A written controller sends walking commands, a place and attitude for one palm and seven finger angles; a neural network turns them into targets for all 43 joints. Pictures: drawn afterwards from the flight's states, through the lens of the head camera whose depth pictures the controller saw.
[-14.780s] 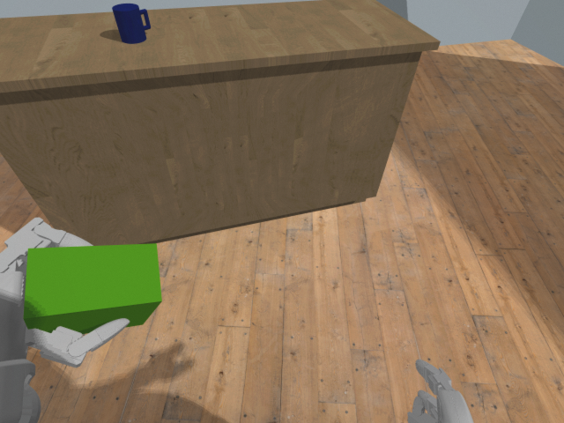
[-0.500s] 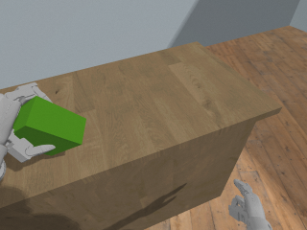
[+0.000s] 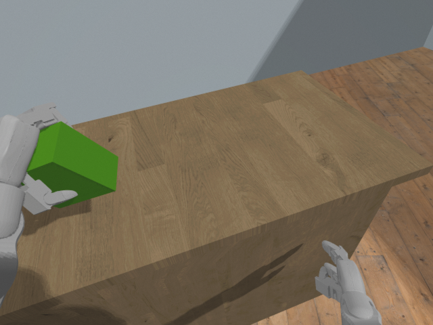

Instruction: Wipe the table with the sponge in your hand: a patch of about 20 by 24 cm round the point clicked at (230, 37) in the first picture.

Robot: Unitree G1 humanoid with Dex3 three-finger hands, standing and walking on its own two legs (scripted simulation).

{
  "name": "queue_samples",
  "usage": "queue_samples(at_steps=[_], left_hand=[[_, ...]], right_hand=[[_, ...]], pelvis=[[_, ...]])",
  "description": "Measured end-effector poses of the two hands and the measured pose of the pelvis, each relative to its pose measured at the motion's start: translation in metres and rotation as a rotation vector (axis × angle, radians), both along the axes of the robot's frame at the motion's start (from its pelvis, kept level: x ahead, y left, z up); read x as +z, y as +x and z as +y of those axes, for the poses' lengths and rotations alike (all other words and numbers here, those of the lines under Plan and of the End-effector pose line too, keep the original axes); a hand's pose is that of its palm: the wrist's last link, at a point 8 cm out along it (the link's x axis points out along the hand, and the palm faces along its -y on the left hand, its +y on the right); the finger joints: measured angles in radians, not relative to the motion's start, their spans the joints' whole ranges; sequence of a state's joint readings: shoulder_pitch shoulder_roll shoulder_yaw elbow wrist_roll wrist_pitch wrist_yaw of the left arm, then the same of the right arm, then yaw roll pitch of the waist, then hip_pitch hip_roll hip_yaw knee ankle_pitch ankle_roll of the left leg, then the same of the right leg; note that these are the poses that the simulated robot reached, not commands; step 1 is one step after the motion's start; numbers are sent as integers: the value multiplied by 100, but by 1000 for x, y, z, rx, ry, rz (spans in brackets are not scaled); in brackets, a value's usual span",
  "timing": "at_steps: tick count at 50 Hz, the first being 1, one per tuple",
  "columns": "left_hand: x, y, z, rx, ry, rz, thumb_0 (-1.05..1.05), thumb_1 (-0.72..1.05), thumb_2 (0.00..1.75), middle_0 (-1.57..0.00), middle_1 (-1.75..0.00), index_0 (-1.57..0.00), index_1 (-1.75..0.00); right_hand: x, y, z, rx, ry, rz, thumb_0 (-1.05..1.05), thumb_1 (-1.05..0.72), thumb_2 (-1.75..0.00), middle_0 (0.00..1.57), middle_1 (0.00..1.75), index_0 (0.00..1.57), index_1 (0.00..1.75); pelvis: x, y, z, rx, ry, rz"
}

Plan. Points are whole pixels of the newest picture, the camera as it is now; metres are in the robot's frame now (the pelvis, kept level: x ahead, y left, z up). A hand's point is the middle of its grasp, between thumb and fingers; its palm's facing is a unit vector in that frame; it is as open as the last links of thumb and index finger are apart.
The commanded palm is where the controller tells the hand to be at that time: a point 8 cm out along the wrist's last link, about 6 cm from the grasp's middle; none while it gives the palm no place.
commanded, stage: turn the palm down, sponge in hand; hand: left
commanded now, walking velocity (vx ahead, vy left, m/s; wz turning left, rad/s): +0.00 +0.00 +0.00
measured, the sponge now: (70, 174) +0.25 +0.27 +0.21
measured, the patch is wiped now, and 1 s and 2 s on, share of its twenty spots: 0.00 0.00 0.00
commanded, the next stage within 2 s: move the sponge above the wiping area in 0.92 s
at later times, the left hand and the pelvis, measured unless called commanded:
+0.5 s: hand (22, 131) +0.25 +0.29 +0.29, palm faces +0.46 -0.07 -0.89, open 10.2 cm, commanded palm +0.18 +0.28 +0.31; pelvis -0.01 +0.00 +0.01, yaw +0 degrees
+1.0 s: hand (59, 148) +0.25 +0.26 +0.26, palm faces +0.38 -0.08 -0.92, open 10.2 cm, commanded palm +0.18 +0.24 +0.31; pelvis -0.01 -0.04 +0.00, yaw +0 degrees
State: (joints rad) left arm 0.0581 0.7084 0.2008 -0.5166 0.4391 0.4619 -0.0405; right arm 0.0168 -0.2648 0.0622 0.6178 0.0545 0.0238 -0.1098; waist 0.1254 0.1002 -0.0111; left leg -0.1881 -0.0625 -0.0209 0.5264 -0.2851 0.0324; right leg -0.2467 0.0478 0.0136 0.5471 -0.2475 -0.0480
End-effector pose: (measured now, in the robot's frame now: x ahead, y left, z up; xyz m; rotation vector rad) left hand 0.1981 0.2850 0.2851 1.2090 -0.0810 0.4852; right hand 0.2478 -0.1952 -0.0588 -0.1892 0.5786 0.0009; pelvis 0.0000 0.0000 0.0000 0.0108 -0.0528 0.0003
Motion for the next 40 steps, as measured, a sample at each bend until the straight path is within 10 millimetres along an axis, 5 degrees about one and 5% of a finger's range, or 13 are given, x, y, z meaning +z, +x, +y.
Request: queue_samples(at_steps=[7, 14, 18, 24, 29, 34, 37, 40], left_hand=[[6, -1, 35, 171, -27, 43, -1, -51, 102, -70, -132, -74, -132], [-16, 7, 2, 52, 15, 138, -1, -51, 102, -70, -132, -74, -132], [9, 8, -13, 18, 126, 65, -1, -51, 102, -70, -132, -74, -132], [46, 8, 1, 143, 155, -39, -1, -51, 102, -70, -132, -74, -132], [15, 9, 6, 200, 76, 63, -1, -51, 102, -70, -132, -74, -132], [-28, 6, -23, 113, 29, 179, -1, -51, 102, -70, -132, -74, -132], [-23, 3, -43, 57, 87, 158, -1, -51, 102, -70, -131, -74, -132], [3, 1, -50, 65, 176, 75, -1, -51, 102, -70, -131, -74, -131]], right_hand=[[0, -3, 22, 33, 20, 40, 1, -90, -89, 20, 30, 18, 29], [1, -4, 28, 51, -1, 38, 1, -90, -89, 20, 30, 17, 29], [1, -3, 27, 61, -1, 44, 1, -90, -90, 20, 30, 18, 29], [2, -2, 21, 63, 44, 53, 1, -90, -90, 20, 30, 20, 29], [1, -3, 10, 63, 62, 49, 1, -90, -90, 20, 30, 20, 29], [1, 3, -3, 67, 24, 29, 1, -90, -90, 20, 30, 20, 29], [2, 9, -8, 72, 4, 16, 2, -90, -90, 20, 30, 21, 30], [2, 10, -12, 75, 9, 17, 1, -90, -90, 20, 30, 22, 30]], pelvis=[[5, -7, 9, 15, -1, 2], [6, -10, 13, 3, 5, -15], [7, -9, 11, -9, 8, -26], [8, -9, 4, -8, 7, -10], [8, -11, -5, 3, 8, 10], [6, -10, -14, 3, 13, -1], [5, -8, -19, -2, 17, -16], [5, -6, -25, -3, 18, -29]])
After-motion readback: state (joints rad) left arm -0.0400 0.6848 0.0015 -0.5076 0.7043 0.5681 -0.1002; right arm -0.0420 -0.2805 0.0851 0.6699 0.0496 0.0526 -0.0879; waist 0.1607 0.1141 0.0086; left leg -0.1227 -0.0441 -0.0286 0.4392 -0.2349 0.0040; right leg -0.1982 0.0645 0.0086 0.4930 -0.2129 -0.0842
